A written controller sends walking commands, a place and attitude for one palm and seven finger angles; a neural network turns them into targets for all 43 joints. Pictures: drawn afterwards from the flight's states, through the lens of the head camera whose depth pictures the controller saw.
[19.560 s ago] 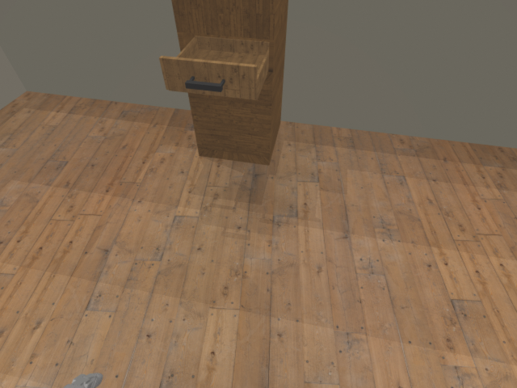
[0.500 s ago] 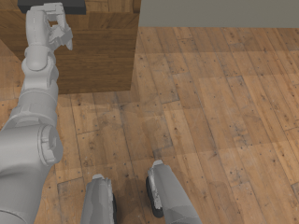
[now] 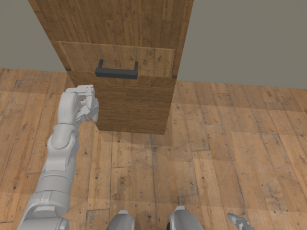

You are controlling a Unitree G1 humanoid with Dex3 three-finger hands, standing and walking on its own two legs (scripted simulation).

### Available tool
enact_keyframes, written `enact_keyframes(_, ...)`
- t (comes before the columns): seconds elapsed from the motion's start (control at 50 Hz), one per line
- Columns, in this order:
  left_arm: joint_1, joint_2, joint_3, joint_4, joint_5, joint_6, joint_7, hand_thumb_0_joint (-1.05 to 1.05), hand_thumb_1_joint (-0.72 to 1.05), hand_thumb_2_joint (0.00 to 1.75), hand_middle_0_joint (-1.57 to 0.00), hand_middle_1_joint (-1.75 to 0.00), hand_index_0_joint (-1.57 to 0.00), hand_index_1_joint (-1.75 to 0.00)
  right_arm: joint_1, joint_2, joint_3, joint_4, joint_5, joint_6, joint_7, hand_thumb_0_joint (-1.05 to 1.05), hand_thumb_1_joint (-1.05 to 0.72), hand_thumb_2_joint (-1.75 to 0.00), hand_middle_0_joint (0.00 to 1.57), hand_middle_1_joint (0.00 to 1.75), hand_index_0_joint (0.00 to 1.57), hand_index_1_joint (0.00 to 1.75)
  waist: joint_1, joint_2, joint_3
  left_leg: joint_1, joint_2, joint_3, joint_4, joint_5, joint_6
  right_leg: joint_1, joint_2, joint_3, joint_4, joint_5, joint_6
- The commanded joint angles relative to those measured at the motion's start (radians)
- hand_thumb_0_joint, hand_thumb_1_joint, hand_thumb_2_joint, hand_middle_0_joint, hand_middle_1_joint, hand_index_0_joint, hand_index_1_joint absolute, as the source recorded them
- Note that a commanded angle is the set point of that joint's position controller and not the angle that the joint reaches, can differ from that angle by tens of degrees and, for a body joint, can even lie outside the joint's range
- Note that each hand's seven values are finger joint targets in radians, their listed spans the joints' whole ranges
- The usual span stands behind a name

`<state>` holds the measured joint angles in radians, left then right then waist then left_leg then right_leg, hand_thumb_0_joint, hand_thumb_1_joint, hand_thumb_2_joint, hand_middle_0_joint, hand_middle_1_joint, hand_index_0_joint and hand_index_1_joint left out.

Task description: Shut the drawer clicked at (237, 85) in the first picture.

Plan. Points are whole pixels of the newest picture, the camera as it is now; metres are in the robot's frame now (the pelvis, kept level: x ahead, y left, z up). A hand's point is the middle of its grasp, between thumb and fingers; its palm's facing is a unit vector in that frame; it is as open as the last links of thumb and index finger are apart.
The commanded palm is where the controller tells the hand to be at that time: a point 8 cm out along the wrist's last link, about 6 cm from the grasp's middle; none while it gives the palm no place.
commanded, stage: draw the hand back to the body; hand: left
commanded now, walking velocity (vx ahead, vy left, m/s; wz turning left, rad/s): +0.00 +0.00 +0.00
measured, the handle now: (117, 68) +0.63 +0.12 -0.05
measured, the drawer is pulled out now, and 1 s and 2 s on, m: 0.00 0.00 0.00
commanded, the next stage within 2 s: step back with the hand held close in 1.02 s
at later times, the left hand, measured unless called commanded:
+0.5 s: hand (31, 141) +0.28 +0.20 +0.16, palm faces +0.21 -0.93 -0.29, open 3.3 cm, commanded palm +0.23 +0.25 +0.17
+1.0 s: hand out of the picture +0.19 +0.25 +0.24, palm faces +0.45 -0.80 -0.41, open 3.2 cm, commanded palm +0.14 +0.28 +0.25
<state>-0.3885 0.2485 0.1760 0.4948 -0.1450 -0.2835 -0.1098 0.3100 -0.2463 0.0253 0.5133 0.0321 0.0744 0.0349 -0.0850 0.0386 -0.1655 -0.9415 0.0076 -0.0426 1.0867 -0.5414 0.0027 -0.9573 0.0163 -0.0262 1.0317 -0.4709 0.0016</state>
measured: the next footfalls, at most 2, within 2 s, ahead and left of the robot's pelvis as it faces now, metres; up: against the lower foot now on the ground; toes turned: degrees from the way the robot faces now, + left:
none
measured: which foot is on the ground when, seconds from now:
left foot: down 0.00-1.00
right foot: down 0.00-1.00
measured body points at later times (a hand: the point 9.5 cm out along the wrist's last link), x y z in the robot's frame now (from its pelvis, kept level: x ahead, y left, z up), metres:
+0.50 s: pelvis +0.01 +0.00 +0.06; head +0.01 -0.02 +0.51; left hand +0.26 +0.25 +0.18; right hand +0.19 -0.21 -0.02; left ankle -0.02 +0.12 -0.66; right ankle +0.00 -0.12 -0.66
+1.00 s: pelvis +0.01 +0.00 +0.08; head -0.01 -0.03 +0.53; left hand +0.16 +0.29 +0.27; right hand +0.21 -0.21 -0.01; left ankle -0.02 +0.12 -0.66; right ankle +0.00 -0.12 -0.66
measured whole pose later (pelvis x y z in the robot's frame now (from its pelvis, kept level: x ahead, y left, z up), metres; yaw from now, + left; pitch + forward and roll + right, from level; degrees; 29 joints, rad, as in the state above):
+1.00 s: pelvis +0.01 +0.00 +0.08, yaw +1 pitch -4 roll -1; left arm 0.52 0.32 0.31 -0.47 -0.07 -0.07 0.10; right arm 0.20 -0.23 0.04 0.60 0.01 -0.08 -0.09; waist 0.08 0.09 0.00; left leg -0.09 0.00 -0.03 0.48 -0.32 0.01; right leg -0.12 0.00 -0.02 0.46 -0.27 0.00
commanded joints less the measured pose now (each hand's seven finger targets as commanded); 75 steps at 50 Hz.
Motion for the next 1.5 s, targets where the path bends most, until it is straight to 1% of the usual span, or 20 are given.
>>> enact_keyframes(0.0, -0.244, 0.091, -0.047, -0.211, -0.007, -0.091, -0.034, 0.0, 0.9, 0.9, -1.4, -1.6, -1.4, -1.6, 0.081, -0.142, -0.069, -0.071, 0.0, -0.046, -0.022, 0.0, -0.9, -0.9, 0.2, 0.3, 0.2, 0.3, -0.048, 0.014, -0.315, 0.281, -0.012, 0.04, -0.136, 0.414, 0.021, 0.332, 0.018, -0.016, -0.132, 0.423, -0.015)
enact_keyframes(0.02, -0.212, 0.106, -0.05, -0.225, -0.005, -0.086, -0.048, 0.0, 0.9, 0.9, -1.4, -1.6, -1.4, -1.6, 0.073, -0.144, -0.068, -0.082, 0.005, -0.045, -0.023, 0.0, -0.9, -0.9, 0.2, 0.3, 0.2, 0.3, -0.035, 0.082, -0.296, 0.321, -0.015, 0.041, -0.153, 0.436, 0.02, 0.335, 0.017, -0.016, -0.145, 0.426, -0.024)
enact_keyframes(0.12, -0.016, 0.163, 0.008, -0.369, -0.058, -0.032, -0.087, 0.0, 0.9, 0.9, -1.4, -1.6, -1.4, -1.6, -0.01, -0.137, -0.056, -0.167, 0.019, -0.047, -0.034, 0.0, -0.9, -0.9, 0.2, 0.3, 0.2, 0.3, 0.032, 0.058, -0.304, 0.395, -0.014, 0.039, -0.235, 0.488, 0.018, 0.487, 0.012, -0.025, -0.191, 0.467, -0.028)
enact_keyframes(0.14, 0.026, 0.215, -0.025, -0.453, 0.043, 0.019, 0.01, 0.0, 0.9, 0.9, -1.4, -1.6, -1.4, -1.6, -0.084, -0.105, -0.058, -0.189, 0.024, -0.016, -0.056, 0.0, -0.9, -0.9, 0.2, 0.3, 0.2, 0.3, 0.079, 0.047, -0.344, 0.476, -0.013, 0.044, -0.308, 0.525, 0.01, 0.56, -0.007, 0.012, -0.236, 0.434, -0.036)
enact_keyframes(0.18, 0.096, 0.162, -0.048, -0.534, 0.051, 0.081, 0.093, 0.0, 0.9, 0.9, -1.4, -1.6, -1.4, -1.6, -0.1, -0.093, -0.05, -0.222, 0.022, -0.007, -0.08, 0.0, -0.9, -0.9, 0.2, 0.3, 0.2, 0.3, 0.058, 0.003, -0.235, 0.47, -0.007, 0.042, -0.355, 0.431, 0.01, 0.56, -0.01, 0.0, -0.285, 0.374, -0.03)
enact_keyframes(0.26, 0.124, 0.193, -0.036, -0.597, 0.074, 0.148, 0.178, 0.0, 0.9, 0.9, -1.4, -1.6, -1.4, -1.6, -0.161, -0.09, -0.028, -0.214, 0.019, -0.008, -0.122, 0.0, -0.9, -0.9, 0.2, 0.3, 0.2, 0.3, 0.052, -0.028, -0.084, 0.499, -0.001, 0.035, -0.441, 0.314, 0.023, 0.595, -0.014, 0.002, -0.379, 0.277, -0.027)
enact_keyframes(0.38, 0.274, 0.177, -0.042, -0.767, 0.085, 0.183, 0.217, 0.0, 0.9, 0.9, -1.4, -1.6, -1.4, -1.6, -0.19, -0.076, -0.007, -0.185, 0.009, -0.064, -0.146, 0.0, -0.9, -0.9, 0.2, 0.3, 0.2, 0.3, 0.085, 0.031, -0.097, 0.681, 0.002, 0.027, -0.531, 0.434, 0.023, 0.719, -0.022, -0.007, -0.453, 0.369, -0.033)
enact_keyframes(0.44, 0.433, 0.155, -0.042, -0.79, 0.076, 0.204, 0.212, 0.0, 0.9, 0.9, -1.4, -1.6, -1.4, -1.6, -0.21, -0.074, -0.001, -0.166, 0.005, -0.083, -0.143, 0.0, -0.9, -0.9, 0.2, 0.3, 0.2, 0.3, 0.096, -0.03, -0.009, 0.694, 0.008, 0.031, -0.575, 0.448, 0.024, 0.755, -0.022, -0.011, -0.502, 0.385, -0.027)
enact_keyframes(0.5, 0.494, 0.185, 0.01, -0.874, 0.076, 0.205, 0.215, 0.0, 0.9, 0.9, -1.4, -1.6, -1.4, -1.6, -0.224, -0.073, -0.001, -0.148, -0.003, -0.103, -0.142, 0.0, -0.9, -0.9, 0.2, 0.3, 0.2, 0.3, 0.104, -0.045, 0.03, 0.723, 0.009, 0.037, -0.608, 0.457, 0.027, 0.788, -0.023, -0.01, -0.542, 0.403, -0.024)
enact_keyframes(0.68, 0.695, 0.253, 0.155, -1.146, 0.074, 0.182, 0.221, 0.0, 0.9, 0.9, -1.4, -1.6, -1.4, -1.6, -0.233, -0.056, -0.004, -0.115, -0.022, -0.172, -0.133, 0.0, -0.9, -0.9, 0.2, 0.3, 0.2, 0.3, 0.136, 0.056, 0.049, 0.803, 0.009, 0.042, -0.657, 0.564, 0.02, 0.864, -0.025, -0.009, -0.597, 0.475, -0.026)
enact_keyframes(0.82, 0.866, 0.288, 0.261, -1.229, 0.07, 0.166, 0.225, 0.0, 0.9, 0.9, -1.4, -1.6, -1.4, -1.6, -0.228, -0.062, -0.019, -0.094, -0.026, -0.218, -0.13, 0.0, -0.9, -0.9, 0.2, 0.3, 0.2, 0.3, 0.157, 0.029, 0.083, 0.817, 0.016, 0.048, -0.661, 0.592, 0.018, 0.874, -0.017, -0.003, -0.622, 0.504, -0.022)
enact_keyframes(0.86, 0.867, 0.216, 0.198, -1.153, 0.073, 0.173, 0.216, 0.0, 0.9, 0.9, -1.4, -1.6, -1.4, -1.6, -0.219, -0.062, -0.018, -0.078, -0.027, -0.212, -0.126, 0.0, -0.9, -0.9, 0.2, 0.3, 0.2, 0.3, 0.136, -0.019, 0.164, 0.801, 0.019, 0.05, -0.672, 0.544, 0.021, 0.832, -0.02, -0.008, -0.63, 0.461, -0.018)
enact_keyframes(0.92, 0.833, 0.197, 0.183, -1.095, 0.076, 0.181, 0.216, 0.0, 0.9, 0.9, -1.4, -1.6, -1.4, -1.6, -0.221, -0.076, -0.029, -0.07, -0.028, -0.206, -0.134, 0.0, -0.9, -0.9, 0.2, 0.3, 0.2, 0.3, 0.13, -0.064, 0.225, 0.793, 0.018, 0.05, -0.678, 0.462, 0.031, 0.794, -0.018, -0.001, -0.663, 0.378, -0.014)
enact_keyframes(1.06, 0.797, 0.272, 0.233, -1.233, 0.085, 0.15, 0.237, 0.0, 0.9, 0.9, -1.4, -1.6, -1.4, -1.6, -0.233, -0.064, -0.018, -0.079, -0.038, -0.239, -0.145, 0.0, -0.9, -0.9, 0.2, 0.3, 0.2, 0.3, 0.159, 0.044, 0.055, 0.835, 0.005, 0.048, -0.684, 0.501, 0.031, 0.897, -0.031, 0.009, -0.635, 0.422, -0.021)
enact_keyframes(1.12, 0.814, 0.285, 0.245, -1.227, 0.089, 0.154, 0.241, 0.0, 0.9, 0.9, -1.4, -1.6, -1.4, -1.6, -0.239, -0.064, -0.015, -0.069, -0.039, -0.256, -0.144, 0.0, -0.9, -0.9, 0.2, 0.3, 0.2, 0.3, 0.163, 0.06, 0.101, 0.823, 0.004, 0.044, -0.686, 0.524, 0.023, 0.886, -0.023, 0.01, -0.647, 0.445, -0.024)
enact_keyframes(1.14, 0.727, 0.369, 0.355, -1.256, 0.092, 0.11, 0.246, 0.0, 0.9, 0.9, -1.4, -1.6, -1.4, -1.6, -0.221, -0.106, -0.034, -0.089, -0.037, -0.222, -0.132, 0.0, -0.9, -0.9, 0.2, 0.3, 0.2, 0.3, 0.092, 0.033, 0.221, 0.732, 0.01, 0.027, -0.664, 0.422, 0.04, 0.767, -0.076, 0.145, -0.72, 0.443, -0.033)
enact_keyframes(1.18, 0.868, 0.263, 0.278, -1.114, 0.1, 0.103, 0.236, 0.0, 0.9, 0.9, -1.4, -1.6, -1.4, -1.6, -0.223, -0.087, -0.042, -0.068, -0.041, -0.186, -0.124, 0.0, -0.9, -0.9, 0.2, 0.3, 0.2, 0.3, 0.089, -0.047, 0.234, 0.748, 0.006, 0.018, -0.642, 0.399, 0.04, 0.716, -0.104, 0.162, -0.762, 0.381, -0.042)
enact_keyframes(1.26, 0.945, 0.24, 0.265, -1.101, 0.1, 0.068, 0.232, 0.0, 0.9, 0.9, -1.4, -1.6, -1.4, -1.6, -0.223, -0.092, -0.061, -0.078, -0.038, -0.147, -0.114, 0.0, -0.9, -0.9, 0.2, 0.3, 0.2, 0.3, 0.086, -0.038, 0.152, 0.743, 0.022, 0.015, -0.683, 0.48, 0.037, 0.766, -0.09, 0.098, -0.72, 0.449, -0.025)
enact_keyframes(1.38, 1.025, 0.293, 0.313, -1.19, 0.087, 0.045, 0.242, 0.0, 0.9, 0.9, -1.4, -1.6, -1.4, -1.6, -0.231, -0.095, -0.079, -0.12, -0.023, -0.115, -0.116, 0.0, -0.9, -0.9, 0.2, 0.3, 0.2, 0.3, 0.096, -0.036, -0.026, 0.745, 0.034, 0.024, -0.693, 0.673, 0.036, 0.889, -0.069, 0.037, -0.622, 0.651, 0.006)
enact_keyframes(1.48, 1.039, 0.317, 0.332, -1.243, 0.089, 0.034, 0.252, 0.0, 0.9, 0.9, -1.4, -1.6, -1.4, -1.6, -0.228, -0.098, -0.084, -0.137, -0.022, -0.114, -0.128, 0.0, -0.9, -0.9, 0.2, 0.3, 0.2, 0.3, 0.098, 0.02, -0.044, 0.692, 0.044, 0.013, -0.701, 0.69, 0.04, 0.912, -0.05, 0.028, -0.568, 0.682, 0.02)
